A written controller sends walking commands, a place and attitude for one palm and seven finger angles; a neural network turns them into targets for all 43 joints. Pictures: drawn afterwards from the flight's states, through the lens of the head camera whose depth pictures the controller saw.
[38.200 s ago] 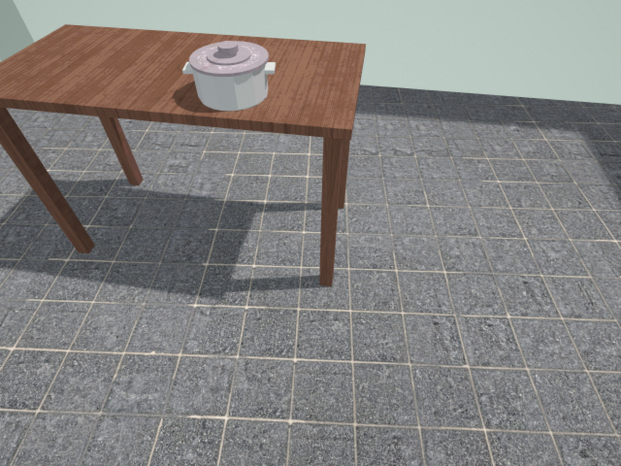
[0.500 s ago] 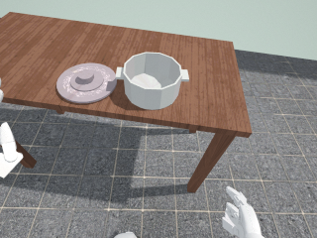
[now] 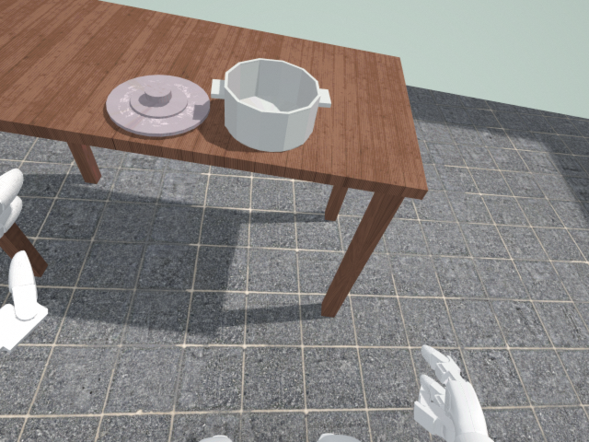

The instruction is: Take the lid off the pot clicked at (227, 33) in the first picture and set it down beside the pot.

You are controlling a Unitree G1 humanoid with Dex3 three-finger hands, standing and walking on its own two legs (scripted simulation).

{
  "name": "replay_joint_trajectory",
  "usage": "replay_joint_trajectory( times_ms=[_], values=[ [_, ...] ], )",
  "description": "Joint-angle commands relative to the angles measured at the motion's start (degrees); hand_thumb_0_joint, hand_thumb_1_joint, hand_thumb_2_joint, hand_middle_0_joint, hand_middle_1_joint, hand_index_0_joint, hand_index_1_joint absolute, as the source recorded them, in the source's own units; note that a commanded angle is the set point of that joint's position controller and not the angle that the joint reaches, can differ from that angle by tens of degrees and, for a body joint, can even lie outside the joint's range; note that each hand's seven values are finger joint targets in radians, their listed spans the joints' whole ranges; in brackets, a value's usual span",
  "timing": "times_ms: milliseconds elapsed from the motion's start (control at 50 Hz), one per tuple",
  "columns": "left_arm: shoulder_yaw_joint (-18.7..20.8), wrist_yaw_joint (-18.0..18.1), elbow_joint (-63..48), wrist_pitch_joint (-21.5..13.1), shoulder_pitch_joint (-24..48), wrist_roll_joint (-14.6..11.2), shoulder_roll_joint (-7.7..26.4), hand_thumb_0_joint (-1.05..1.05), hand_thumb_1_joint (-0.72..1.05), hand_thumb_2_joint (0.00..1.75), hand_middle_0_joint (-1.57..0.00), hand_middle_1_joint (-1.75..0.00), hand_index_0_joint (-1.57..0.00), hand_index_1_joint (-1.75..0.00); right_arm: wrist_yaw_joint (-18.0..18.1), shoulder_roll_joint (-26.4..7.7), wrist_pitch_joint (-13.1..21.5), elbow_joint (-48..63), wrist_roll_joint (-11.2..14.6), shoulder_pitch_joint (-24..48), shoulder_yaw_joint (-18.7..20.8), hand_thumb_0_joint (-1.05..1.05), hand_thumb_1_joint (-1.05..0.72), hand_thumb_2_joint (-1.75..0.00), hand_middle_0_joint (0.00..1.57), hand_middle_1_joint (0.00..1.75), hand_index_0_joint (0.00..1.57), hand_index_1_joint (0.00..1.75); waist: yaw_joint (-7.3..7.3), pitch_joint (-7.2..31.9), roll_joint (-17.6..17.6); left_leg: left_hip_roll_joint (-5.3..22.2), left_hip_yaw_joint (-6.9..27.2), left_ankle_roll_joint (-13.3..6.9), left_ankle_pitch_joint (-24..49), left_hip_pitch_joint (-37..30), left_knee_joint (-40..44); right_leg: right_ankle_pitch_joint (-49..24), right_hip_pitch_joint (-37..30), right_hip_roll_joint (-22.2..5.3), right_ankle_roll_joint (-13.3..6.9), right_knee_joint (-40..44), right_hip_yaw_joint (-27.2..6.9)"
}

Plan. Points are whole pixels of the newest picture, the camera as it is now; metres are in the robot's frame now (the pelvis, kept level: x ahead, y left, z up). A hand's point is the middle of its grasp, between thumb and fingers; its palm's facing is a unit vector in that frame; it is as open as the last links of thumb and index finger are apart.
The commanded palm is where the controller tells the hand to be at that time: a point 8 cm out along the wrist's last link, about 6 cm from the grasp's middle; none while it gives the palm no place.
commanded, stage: stop stepping back and stand still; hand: left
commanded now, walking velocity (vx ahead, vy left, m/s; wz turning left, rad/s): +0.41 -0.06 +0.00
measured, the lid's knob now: (158, 92) +0.75 +0.30 +0.01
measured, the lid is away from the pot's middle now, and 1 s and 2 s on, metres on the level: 0.24 0.24 0.24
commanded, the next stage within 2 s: let the arm hang, fingers relaxed in 0.60 s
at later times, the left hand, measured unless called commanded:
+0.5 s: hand out of the picture +0.11 +0.25 +0.17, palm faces +0.34 -0.86 -0.39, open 7.4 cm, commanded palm +0.05 +0.30 +0.19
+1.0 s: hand out of the picture +0.05 +0.20 -0.18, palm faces +0.22 -0.97 -0.12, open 6.9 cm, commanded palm none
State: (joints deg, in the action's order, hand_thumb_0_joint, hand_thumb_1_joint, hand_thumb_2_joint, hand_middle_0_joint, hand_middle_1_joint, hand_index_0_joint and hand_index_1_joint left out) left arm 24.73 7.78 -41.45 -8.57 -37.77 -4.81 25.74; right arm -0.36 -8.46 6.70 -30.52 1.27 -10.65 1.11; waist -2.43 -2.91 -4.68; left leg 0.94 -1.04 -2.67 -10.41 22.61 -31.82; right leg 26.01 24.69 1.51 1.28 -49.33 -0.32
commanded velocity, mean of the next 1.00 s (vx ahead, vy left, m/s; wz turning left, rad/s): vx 0.11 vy -0.02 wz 0.00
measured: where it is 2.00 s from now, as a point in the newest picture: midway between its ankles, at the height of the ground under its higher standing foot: outside the picture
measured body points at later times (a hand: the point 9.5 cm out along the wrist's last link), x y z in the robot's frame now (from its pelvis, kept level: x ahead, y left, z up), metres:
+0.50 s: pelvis -0.07 +0.01 +0.00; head -0.08 +0.06 +0.45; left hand +0.09 +0.30 +0.19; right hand +0.09 -0.21 -0.05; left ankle -0.05 +0.12 -0.73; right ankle -0.06 -0.09 -0.71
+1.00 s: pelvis -0.02 +0.02 -0.02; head +0.02 +0.05 +0.42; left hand +0.03 +0.25 -0.17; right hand +0.03 -0.22 -0.16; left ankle -0.06 +0.14 -0.73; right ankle +0.01 -0.08 -0.74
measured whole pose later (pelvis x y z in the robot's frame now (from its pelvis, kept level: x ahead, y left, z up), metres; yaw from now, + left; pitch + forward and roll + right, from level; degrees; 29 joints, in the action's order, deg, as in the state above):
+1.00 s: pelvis -0.02 +0.02 -0.02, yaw +10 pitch +2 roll +2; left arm 2.8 0.3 41.2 0.3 -16.0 -0.3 8.6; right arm 0.5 -9.7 0.1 -49.2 -1.5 -20.5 1.2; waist -1.8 -3.1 -4.7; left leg 0.8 -3.3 0.6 -24.8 21.6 -44.0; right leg 19.1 24.0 -0.5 -1.2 -43.5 -0.7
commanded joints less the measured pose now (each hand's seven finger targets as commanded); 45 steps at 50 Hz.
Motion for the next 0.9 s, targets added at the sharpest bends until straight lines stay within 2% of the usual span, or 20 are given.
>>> replay_joint_trajectory(
  times_ms=[0, 80, 140, 180, 280, 320, 380, 500, 520, 560, 580, 600, 620, 640, 700, 720, 740, 760, 800, 880],
  values=[
    [5.3, 2.1, -21.2, -5.1, -5.8, 0.9, 8.3, 0.0, 0.9, 0.9, -0.2, -0.3, -0.2, -0.3, 1.2, -9.7, 3.9, 9.4, 0.2, 3.1, 2.0, 0.0, -0.9, -0.9, 0.2, 0.3, 0.2, 0.3, 1.78, 12.3, 21.6, 9.1, 11.8, -1.2, -23.3, -0.7, 17.9, -1.3, -14.6, 0.4, -0.6, 15.6, 4.4],
    [5.1, 1.5, -3.1, -4.7, 2.0, 1.7, 8.7, 0.0, 0.9, 0.9, -0.2, -0.3, -0.2, -0.3, 3.1, -9.9, 1.8, 7.1, -0.2, 1.9, 2.0, 0.0, -0.9, -0.9, 0.2, 0.3, 0.2, 0.3, 0.51, 7.1, 5.1, 0.2, 2.0, 2.0, -24.0, 4.4, 0.4, -1.8, -17.1, -4.4, -5.4, 30.5, 3.7],
    [4.6, 0.7, 4.5, -4.4, 11.0, -0.1, 9.2, 0.0, 0.9, 0.9, -0.2, -0.3, -0.2, -0.3, 4.4, -10.6, -0.5, 5.6, 1.0, 1.8, 2.9, 0.0, -0.9, -0.9, 0.2, 0.3, 0.2, 0.3, 0.63, 2.9, -13.1, -1.7, 2.6, 2.1, -15.1, 4.6, -34.1, 12.2, 0.9, -20.7, -12.0, 40.8, -15.8],
    [2.4, -0.7, 6.8, -3.8, 12.5, 0.1, 7.3, 0.0, 0.9, 0.9, -0.2, -0.3, -0.2, -0.3, 4.2, -11.2, -1.4, 6.5, 1.1, 4.3, 2.4, 0.0, -0.9, -0.9, 0.2, 0.3, 0.2, 0.3, -0.06, -2.3, -9.8, 1.6, 5.1, 1.6, -12.5, 2.8, -36.4, 12.8, 10.0, -20.4, -11.7, 39.2, -13.4],
    [-3.9, -0.5, -2.3, -5.9, 19.0, 1.7, 3.2, 0.0, 0.9, 0.9, -0.2, -0.3, -0.2, -0.3, 5.6, -10.0, 1.4, 7.0, 0.7, 6.7, 0.2, 0.0, -0.9, -0.9, 0.2, 0.3, 0.2, 0.3, 0.01, -3.7, 8.9, 1.4, -1.1, -0.2, -15.9, -7.7, 6.9, 10.1, 3.4, -10.2, -6.3, 23.7, 0.4],
    [-2.0, 0.7, -9.2, -7.0, 15.6, 1.9, 4.9, 0.0, 0.9, 0.9, -0.2, -0.3, -0.2, -0.3, 5.1, -10.8, 3.9, 8.1, 0.5, 3.8, 0.5, 0.0, -0.9, -0.9, 0.2, 0.3, 0.2, 0.3, 0.71, 0.3, 25.6, 14.8, 25.0, -6.5, -25.7, -11.9, 19.8, 3.9, 7.4, 0.6, -2.1, 1.4, 3.8],
    [5.0, 1.5, -14.9, -5.9, 7.4, 1.4, 11.1, 0.0, 0.9, 0.9, -0.2, -0.3, -0.2, -0.3, 3.9, -9.5, 5.7, 7.7, -0.4, 3.8, 1.0, 0.0, -0.9, -0.9, 0.2, 0.3, 0.2, 0.3, 1.94, 5.3, 16.7, 16.2, 26.2, -8.3, -17.1, -5.9, 19.6, 2.9, 2.1, -1.7, -1.6, -6.4, -0.4],
    [4.5, 2.1, -9.7, -4.5, 0.9, 1.6, 7.9, 0.0, 0.9, 0.9, -0.2, -0.3, -0.2, -0.3, 3.3, -9.8, 4.7, 6.4, -0.3, 4.0, 0.3, 0.0, -0.9, -0.9, 0.2, 0.3, 0.2, 0.3, 2.53, 5.4, 15.2, 8.4, 7.2, -1.7, -17.1, 5.0, 9.0, -4.4, -21.1, -0.3, -2.4, 21.8, 4.0],
    [5.1, 1.8, -6.3, -4.6, 2.4, 1.9, 8.3, 0.0, 0.9, 0.9, -0.2, -0.3, -0.2, -0.3, 3.5, -10.0, 4.1, 6.3, -0.3, 3.3, 0.9, 0.0, -0.9, -0.9, 0.2, 0.3, 0.2, 0.3, 2.38, 5.4, 9.0, 5.8, 4.4, -1.0, -19.2, 8.3, 2.2, -2.6, -23.8, -2.3, -3.8, 25.8, -0.3],
    [5.2, 1.0, -1.8, -5.1, 7.7, 1.5, 9.1, 0.0, 0.9, 0.9, -0.2, -0.3, -0.2, -0.3, 3.8, -10.6, 2.7, 5.7, -0.2, 1.8, 2.3, 0.0, -0.9, -0.9, 0.2, 0.3, 0.2, 0.3, 1.02, 4.6, -8.3, -1.8, -1.3, 1.2, -17.0, 12.1, -20.8, 7.0, -18.7, -17.3, -11.5, 37.8, -25.1],
    [3.7, 0.9, 0.7, -5.2, 9.3, 1.3, 7.6, 0.0, 0.9, 0.9, -0.2, -0.3, -0.2, -0.3, 3.6, -10.4, 2.4, 5.4, -0.1, 2.1, 2.4, 0.0, -0.9, -0.9, 0.2, 0.3, 0.2, 0.3, 1.67, 3.3, -8.3, -1.0, 0.4, 1.4, -17.6, 12.6, -27.6, 3.9, -16.2, -21.1, -13.4, 39.4, -28.1],
    [4.3, 0.8, 1.3, -5.4, 10.9, 1.6, 7.7, 0.0, 0.9, 0.9, -0.2, -0.3, -0.2, -0.3, 3.5, -10.6, 2.1, 4.4, -0.1, 1.7, 2.7, 0.0, -0.9, -0.9, 0.2, 0.3, 0.2, 0.3, 1.19, 3.5, -6.4, 0.3, 2.2, 1.3, -17.6, 10.4, -27.9, 5.0, -13.5, -20.6, -13.6, 39.6, -25.8],
    [-13.8, -4.6, 40.9, 4.1, 12.7, 9.8, -4.5, 0.0, 0.9, 0.9, -0.2, -0.3, -0.2, -0.3, -1.5, -15.6, 2.4, -5.6, -0.6, -1.1, 5.0, 0.0, -0.9, -0.9, 0.2, 0.3, 0.2, 0.3, -0.55, 2.8, 0.6, 8.2, 1.8, 1.5, -21.9, 14.5, -31.9, -11.8, -8.5, -26.2, -12.6, 28.0, -5.9],
    [-14.3, -6.2, 42.5, 7.3, 13.8, 8.9, -5.1, 0.0, 0.9, 0.9, -0.2, -0.3, -0.2, -0.3, -1.6, -10.8, -2.2, -4.3, -0.3, -5.3, 4.0, 0.0, -0.9, -0.9, 0.2, 0.3, 0.2, 0.3, -0.23, 5.3, -1.7, 5.2, 2.2, 1.5, -21.3, 5.6, -30.5, -6.6, -0.8, -19.3, -12.8, 25.5, -5.0],
    [-17.7, -7.2, 46.0, 9.5, 19.6, 7.4, -7.2, 0.0, 0.9, 0.9, -0.2, -0.3, -0.2, -0.3, -1.7, -8.9, -5.6, -3.4, -1.2, -8.5, 2.1, 0.0, -0.9, -0.9, 0.2, 0.3, 0.2, 0.3, -2.22, 1.9, -4.5, 1.8, -3.4, 1.2, -14.9, -6.2, -10.2, 5.0, 7.0, -13.6, -7.4, 20.1, 4.1],
    [-18.9, -7.4, 48.4, 9.9, 20.9, 7.2, -8.2, 0.0, 0.9, 0.9, -0.2, -0.3, -0.2, -0.3, -1.5, -9.8, -6.0, -3.5, -2.0, -10.2, 2.3, 0.0, -0.9, -0.9, 0.2, 0.3, 0.2, 0.3, -2.96, -0.4, -1.8, 3.1, 1.2, -0.4, -12.7, -10.0, -2.3, 8.6, 11.5, -11.1, -5.4, 12.9, 4.6],
    [-19.7, -7.9, 51.3, 10.1, 19.5, 7.1, -11.3, 0.0, 0.9, 0.9, -0.2, -0.3, -0.2, -0.3, -1.2, -14.0, -5.7, -3.7, -3.2, -10.3, 3.3, 0.0, -0.9, -0.9, 0.2, 0.3, 0.2, 0.3, -2.08, -1.3, 12.3, 12.5, 20.4, -5.9, -11.5, -10.4, 6.6, 10.4, 18.0, -3.4, -1.7, -0.5, 7.2],
    [-19.5, -7.8, 53.8, 9.6, 22.5, 6.6, -11.4, 0.0, 0.9, 0.9, -0.2, -0.3, -0.2, -0.3, -0.1, -17.5, -5.2, -4.2, -4.4, -12.1, 4.8, 0.0, -0.9, -0.9, 0.2, 0.3, 0.2, 0.3, -3.15, -1.5, 15.4, 21.3, 35.7, -12.4, -6.7, -11.1, 14.7, 11.3, 21.1, -0.7, -1.0, -14.4, 3.0],
    [-19.2, -7.8, 58.2, 9.0, 27.8, 6.2, -8.7, 0.0, 0.9, 0.9, -0.2, -0.3, -0.2, -0.3, 1.1, -17.4, -5.0, -4.6, -4.6, -7.8, 4.7, 0.0, -0.9, -0.9, 0.2, 0.3, 0.2, 0.3, -1.06, 1.1, 4.5, 21.9, 30.8, -12.9, 2.0, -5.9, 14.7, 4.9, 14.4, -5.2, -1.4, -18.1, -4.8],
    [-20.6, -8.0, 72.9, 9.1, 23.4, 5.6, -7.8, 0.0, 0.9, 0.9, -0.2, -0.3, -0.2, -0.3, 2.2, -13.7, -3.9, -9.0, -4.0, -1.4, 2.9, 0.0, -0.9, -0.9, 0.2, 0.3, 0.2, 0.3, 3.93, 3.2, 14.6, 14.8, 13.0, -6.0, 13.1, 0.5, 8.1, 3.8, -1.4, -4.7, -1.3, -1.7, -3.6]
  ],
)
